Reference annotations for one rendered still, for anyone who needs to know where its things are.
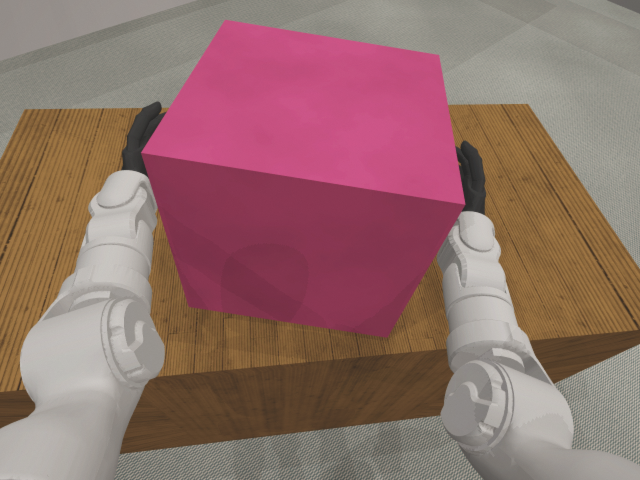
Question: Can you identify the carton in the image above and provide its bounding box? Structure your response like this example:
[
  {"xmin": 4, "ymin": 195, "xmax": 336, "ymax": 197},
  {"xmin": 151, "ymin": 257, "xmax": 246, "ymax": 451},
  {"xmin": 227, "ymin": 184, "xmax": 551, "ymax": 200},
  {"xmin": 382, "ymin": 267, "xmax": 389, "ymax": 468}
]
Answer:
[{"xmin": 141, "ymin": 20, "xmax": 466, "ymax": 338}]

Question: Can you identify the right robot upper arm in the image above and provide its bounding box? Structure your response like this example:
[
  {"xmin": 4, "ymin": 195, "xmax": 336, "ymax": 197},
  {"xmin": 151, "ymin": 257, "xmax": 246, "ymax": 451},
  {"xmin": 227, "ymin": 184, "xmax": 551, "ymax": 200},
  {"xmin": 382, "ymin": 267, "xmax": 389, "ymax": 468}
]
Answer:
[{"xmin": 441, "ymin": 359, "xmax": 640, "ymax": 480}]

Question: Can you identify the right robot forearm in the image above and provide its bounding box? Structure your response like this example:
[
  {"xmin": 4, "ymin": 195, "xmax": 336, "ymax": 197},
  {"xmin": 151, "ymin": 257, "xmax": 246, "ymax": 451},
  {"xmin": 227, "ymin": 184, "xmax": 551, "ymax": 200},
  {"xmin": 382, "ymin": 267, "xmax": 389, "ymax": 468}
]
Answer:
[{"xmin": 437, "ymin": 211, "xmax": 557, "ymax": 389}]

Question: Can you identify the left robot hand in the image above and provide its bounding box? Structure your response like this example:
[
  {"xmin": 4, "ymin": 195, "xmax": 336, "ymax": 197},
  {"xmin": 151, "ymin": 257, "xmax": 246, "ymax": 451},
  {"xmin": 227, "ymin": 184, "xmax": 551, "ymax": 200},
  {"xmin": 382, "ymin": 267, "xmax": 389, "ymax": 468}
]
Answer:
[{"xmin": 121, "ymin": 101, "xmax": 166, "ymax": 178}]

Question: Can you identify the left robot upper arm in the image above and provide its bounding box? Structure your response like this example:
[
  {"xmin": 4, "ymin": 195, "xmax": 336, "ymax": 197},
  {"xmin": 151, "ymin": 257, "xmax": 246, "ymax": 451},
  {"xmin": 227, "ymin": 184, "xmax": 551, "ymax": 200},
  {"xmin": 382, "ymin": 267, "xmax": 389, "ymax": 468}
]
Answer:
[{"xmin": 0, "ymin": 298, "xmax": 165, "ymax": 480}]

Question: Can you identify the left robot forearm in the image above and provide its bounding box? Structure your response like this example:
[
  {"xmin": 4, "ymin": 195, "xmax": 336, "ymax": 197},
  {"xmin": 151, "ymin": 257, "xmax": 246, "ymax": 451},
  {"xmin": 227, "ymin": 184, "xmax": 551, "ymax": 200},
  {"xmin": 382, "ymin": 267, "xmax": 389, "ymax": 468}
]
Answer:
[{"xmin": 20, "ymin": 170, "xmax": 158, "ymax": 402}]

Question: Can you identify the pedestal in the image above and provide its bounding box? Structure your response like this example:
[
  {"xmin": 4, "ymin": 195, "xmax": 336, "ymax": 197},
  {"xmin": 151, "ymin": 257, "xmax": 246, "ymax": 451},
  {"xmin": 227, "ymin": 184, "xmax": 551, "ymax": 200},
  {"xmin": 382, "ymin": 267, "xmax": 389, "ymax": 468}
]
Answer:
[{"xmin": 0, "ymin": 104, "xmax": 640, "ymax": 454}]

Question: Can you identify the right robot hand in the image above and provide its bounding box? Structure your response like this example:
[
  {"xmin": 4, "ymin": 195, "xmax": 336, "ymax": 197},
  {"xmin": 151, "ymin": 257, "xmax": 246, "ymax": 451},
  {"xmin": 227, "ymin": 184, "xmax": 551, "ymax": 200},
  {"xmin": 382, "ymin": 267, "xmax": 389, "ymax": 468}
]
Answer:
[{"xmin": 455, "ymin": 140, "xmax": 486, "ymax": 215}]

